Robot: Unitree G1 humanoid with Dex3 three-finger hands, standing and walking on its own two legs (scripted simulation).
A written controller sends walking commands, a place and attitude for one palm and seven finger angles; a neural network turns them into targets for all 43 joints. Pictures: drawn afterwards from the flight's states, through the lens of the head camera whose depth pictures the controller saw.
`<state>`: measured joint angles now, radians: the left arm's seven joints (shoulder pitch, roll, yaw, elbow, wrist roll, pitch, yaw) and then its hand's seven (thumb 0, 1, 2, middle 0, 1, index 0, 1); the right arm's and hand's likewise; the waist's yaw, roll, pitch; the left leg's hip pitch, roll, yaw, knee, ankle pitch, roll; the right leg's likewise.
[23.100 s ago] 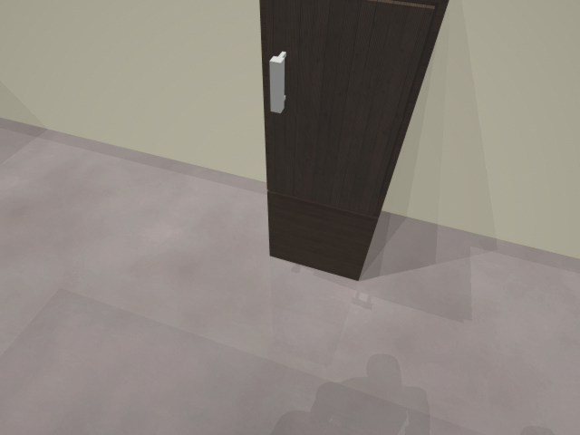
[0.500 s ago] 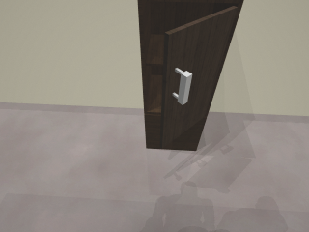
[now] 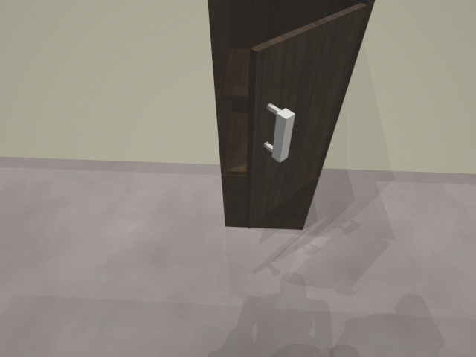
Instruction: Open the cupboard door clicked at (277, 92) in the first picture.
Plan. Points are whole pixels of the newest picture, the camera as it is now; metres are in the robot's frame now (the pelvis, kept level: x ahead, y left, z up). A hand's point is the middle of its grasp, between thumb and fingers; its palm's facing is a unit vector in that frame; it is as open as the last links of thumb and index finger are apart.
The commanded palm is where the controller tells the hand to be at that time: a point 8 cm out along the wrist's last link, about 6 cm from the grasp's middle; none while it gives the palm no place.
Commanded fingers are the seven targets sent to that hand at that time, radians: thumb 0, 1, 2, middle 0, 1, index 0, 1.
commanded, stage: look to check the result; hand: left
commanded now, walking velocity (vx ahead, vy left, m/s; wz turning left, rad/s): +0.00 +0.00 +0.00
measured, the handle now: (275, 132) +0.57 -0.06 +0.05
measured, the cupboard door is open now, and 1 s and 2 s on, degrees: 44 44 44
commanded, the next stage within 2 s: walk to a spot facing it in 0.02 s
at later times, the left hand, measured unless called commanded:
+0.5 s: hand out of the picture +0.04 +0.16 -0.18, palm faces -0.05 -0.97 -0.22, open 7.4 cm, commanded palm none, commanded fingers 0.00 0.90 0.90 -0.20 -0.30 -0.20 -0.30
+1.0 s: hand out of the picture +0.14 +0.14 -0.17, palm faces -0.31 -0.92 -0.24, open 7.4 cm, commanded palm none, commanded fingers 0.00 0.90 0.90 -0.20 -0.30 -0.20 -0.30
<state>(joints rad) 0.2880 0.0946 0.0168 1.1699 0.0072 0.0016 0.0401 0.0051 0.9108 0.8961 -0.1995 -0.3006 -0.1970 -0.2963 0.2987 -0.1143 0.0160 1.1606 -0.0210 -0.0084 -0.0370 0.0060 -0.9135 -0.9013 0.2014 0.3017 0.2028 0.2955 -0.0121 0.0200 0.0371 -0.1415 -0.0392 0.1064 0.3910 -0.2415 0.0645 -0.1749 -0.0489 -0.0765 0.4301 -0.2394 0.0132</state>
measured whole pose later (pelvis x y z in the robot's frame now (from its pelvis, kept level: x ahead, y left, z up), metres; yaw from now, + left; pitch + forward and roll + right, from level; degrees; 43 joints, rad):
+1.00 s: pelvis +0.03 -0.03 +0.00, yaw -24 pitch +2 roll +1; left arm 0.23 0.19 0.09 0.93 0.02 0.04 0.01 0.00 0.90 0.90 -0.20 -0.30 -0.20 -0.30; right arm 0.04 -0.21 -0.05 0.88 0.00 0.05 -0.03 0.01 -0.91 -0.90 0.20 0.30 0.20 0.30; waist 0.04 -0.02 0.11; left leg -0.41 0.01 -0.02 0.83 -0.43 -0.06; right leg -0.26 0.08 0.18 0.49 -0.25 -0.04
